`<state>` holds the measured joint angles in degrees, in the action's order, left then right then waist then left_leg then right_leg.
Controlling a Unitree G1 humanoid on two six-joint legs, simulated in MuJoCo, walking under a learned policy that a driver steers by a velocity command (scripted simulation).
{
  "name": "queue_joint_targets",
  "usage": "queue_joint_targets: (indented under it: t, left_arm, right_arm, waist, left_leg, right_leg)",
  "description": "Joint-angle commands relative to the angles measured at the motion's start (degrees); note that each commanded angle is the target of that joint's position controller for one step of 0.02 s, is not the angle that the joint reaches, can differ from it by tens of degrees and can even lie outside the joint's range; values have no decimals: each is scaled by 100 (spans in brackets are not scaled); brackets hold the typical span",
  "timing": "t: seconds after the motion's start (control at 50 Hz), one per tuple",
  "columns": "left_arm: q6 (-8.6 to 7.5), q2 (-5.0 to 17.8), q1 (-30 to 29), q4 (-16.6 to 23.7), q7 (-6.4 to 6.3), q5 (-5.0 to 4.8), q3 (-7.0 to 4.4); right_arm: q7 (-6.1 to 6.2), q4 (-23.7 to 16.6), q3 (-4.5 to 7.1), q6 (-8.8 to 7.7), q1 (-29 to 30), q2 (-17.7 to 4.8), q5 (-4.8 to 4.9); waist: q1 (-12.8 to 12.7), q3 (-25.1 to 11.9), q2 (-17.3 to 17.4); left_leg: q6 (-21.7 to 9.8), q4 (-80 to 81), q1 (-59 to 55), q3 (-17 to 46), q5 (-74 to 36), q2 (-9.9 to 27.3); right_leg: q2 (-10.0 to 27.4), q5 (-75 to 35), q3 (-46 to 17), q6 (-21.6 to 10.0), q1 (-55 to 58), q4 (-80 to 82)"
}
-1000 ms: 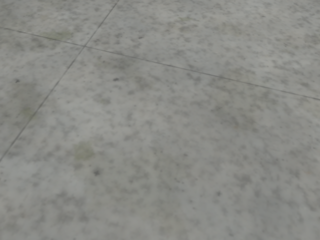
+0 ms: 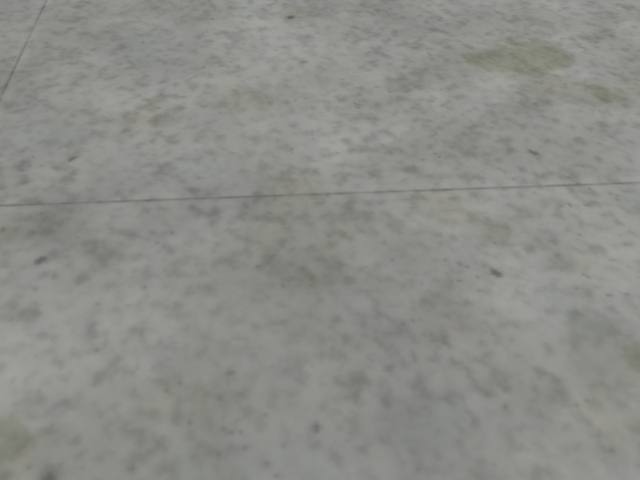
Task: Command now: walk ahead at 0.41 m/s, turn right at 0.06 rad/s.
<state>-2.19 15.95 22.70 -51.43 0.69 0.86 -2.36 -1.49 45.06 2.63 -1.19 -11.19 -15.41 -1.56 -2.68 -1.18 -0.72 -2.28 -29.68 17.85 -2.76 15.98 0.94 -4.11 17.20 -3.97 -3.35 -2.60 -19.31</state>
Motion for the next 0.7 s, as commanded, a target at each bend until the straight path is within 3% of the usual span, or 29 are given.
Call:
queue_joint_targets:
  t: [0.02,0.04,0.06,0.08,0.1,0.14,0.22,0.3,0.38,0.44,0.48,0.5,0.52,0.54,0.56,0.58,0.6,0.64,0.7]
  left_arm:
    - [-172,370,-707,489,-3,18,-32]
    - [-216,94,-741,708,9,-3,43]
    - [-166,635,-657,623,-3,133,-85]
    - [-159,671,-637,545,59,142,-110]
    - [-162,598,-605,465,127,114,-94]
    - [-110,494,-594,355,188,152,-64]
    - [-21,342,-1096,475,219,176,-5]
    - [-6,173,-2038,798,232,150,94]
    - [-30,124,-2642,990,228,93,166]
    - [-62,260,-2426,953,155,92,117]
    - [-119,481,-1322,589,60,91,1]
    - [-175,632,-394,289,-3,146,-81]
    - [-197,1096,519,138,-84,281,-212]
    - [-152,1454,471,117,-75,283,-312]
    - [-118,1075,-7,161,-24,39,-273]
    - [-139,749,-562,222,-17,-8,-186]
    - [-190,486,-789,206,4,23,-125]
    - [-271,254,-826,56,-26,1,-50]
    - [-397,335,-512,-157,-27,-50,-63]
  right_arm:
    - [173,145,241,-235,-1563,-911,-70]
    - [180,194,392,-258,-2014,-1644,-49]
    - [150,244,344,-216,-1775,-1358,0]
    - [96,95,238,-221,-1234,-988,38]
    - [61,28,170,-252,-898,-731,46]
    - [77,45,94,-342,-784,-545,51]
    - [66,397,70,-436,-1322,-508,133]
    - [82,637,26,-423,-1592,-443,121]
    - [127,834,31,-428,-1760,-546,97]
    - [171,932,42,-413,-1623,-639,81]
    - [193,962,68,-364,-1465,-748,39]
    - [193,957,62,-335,-1427,-751,62]
    - [180,789,-14,-335,-1565,-491,81]
    - [117,763,-107,-317,-2314,98,246]
    - [167,777,45,-294,-1722,-577,103]
    - [135,627,64,-339,-1253,-573,117]
    - [116,607,36,-366,-1065,-464,116]
    - [54,677,12,-235,-1171,-311,-21]
    - [-37,646,-11,-91,-996,-161,-66]
  waist:
    - [1065,91,826]
    - [1090,-94,1834]
    - [792,281,1073]
    - [498,629,580]
    - [342,693,426]
    - [256,569,497]
    - [313,485,466]
    - [471,667,497]
    - [571,776,572]
    - [340,659,593]
    - [-141,26,627]
    - [-533,-479,488]
    - [-728,-1236,-175]
    - [-221,-1809,-1488]
    - [-237,-1199,-445]
    - [-39,-358,-289]
    - [96,-18,-77]
    - [396,168,-215]
    - [492,255,-211]
  left_leg:
    - [-299,1228,-2622,1303,933,861]
    - [-845,2197,-3122,3705,2565,2133]
    - [-1133,2278,-2450,4148,3061,2282]
    - [-1065,2211,-2032,3572,2796,1990]
    - [-916,2261,-1760,2948,2106,1666]
    - [-714,2334,-1656,2003,548,1220]
    - [-810,2240,-1854,1184,-1838,1007]
    - [-810,2234,-1787,719,-2775,807]
    - [-774,2238,-1884,589,-3199,921]
    - [-680,1775,-2256,517,-4499,1123]
    - [-530,421,-2416,392,-5780,1057]
    - [-440,-760,-1888,231,-5264,867]
    - [-385,-2533,-763,14,-3086,547]
    - [-188,-4490,1239,123,1456,-580]
    - [-318,-4732,1731,768,1131,-269]
    - [-344,-4485,1794,711,515,-8]
    - [-332,-4185,1585,655,200,177]
    - [-216,-3727,1060,604,38,382]
    - [-56,-3398,1155,426,-143,468]
  right_leg:
    - [644,180,-348,-480,-2490,-1458]
    - [-125,1170,395,-265,-3717,-3080]
    - [103,1260,24,-323,-3996,-3969]
    - [409,716,-107,-358,-4002,-4223]
    - [582,277,-61,-303,-3847,-4160]
    - [759,-295,150,-122,-3591,-4051]
    - [857,-804,476,157,-3920,-4019]
    - [808,-1269,751,303,-3949,-2959]
    - [621,-1608,914,141,-3324,-1714]
    - [417,-1315,925,-163,-2690,-1302]
    - [88,-929,968,-411,-1481,-1058]
    - [192,-1088,856,-571,-215,-792]
    - [1535,-303,-591,-820,1187,-781]
    - [2933,125,-3524,-1635,2348,-31]
    - [2566,478,-3463,-1430,1761,309]
    - [2358,145,-2428,-1264,863,450]
    - [2104,-595,-1843,-1144,225,644]
    - [1695,-1323,-1038,-888,-507,865]
    - [1557,-1727,-604,-941,-666,1149]
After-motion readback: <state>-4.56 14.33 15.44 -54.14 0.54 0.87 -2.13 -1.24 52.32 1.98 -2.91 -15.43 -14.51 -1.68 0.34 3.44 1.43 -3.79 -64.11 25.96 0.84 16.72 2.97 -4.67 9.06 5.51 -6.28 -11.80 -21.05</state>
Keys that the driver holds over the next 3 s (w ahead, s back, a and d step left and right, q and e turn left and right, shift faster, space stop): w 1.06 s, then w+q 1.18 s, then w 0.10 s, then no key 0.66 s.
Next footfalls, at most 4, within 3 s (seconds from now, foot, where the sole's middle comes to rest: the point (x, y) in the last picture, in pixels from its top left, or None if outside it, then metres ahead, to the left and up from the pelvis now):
0.02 left None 0.08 0.10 -0.78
0.50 right None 0.42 -0.07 -0.78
1.08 left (297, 393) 0.73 0.09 -0.78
1.60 right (362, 291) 1.04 -0.05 -0.78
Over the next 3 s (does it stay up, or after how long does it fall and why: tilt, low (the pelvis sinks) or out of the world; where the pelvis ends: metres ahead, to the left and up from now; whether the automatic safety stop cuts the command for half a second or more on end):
stays up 1.33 0.30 0.00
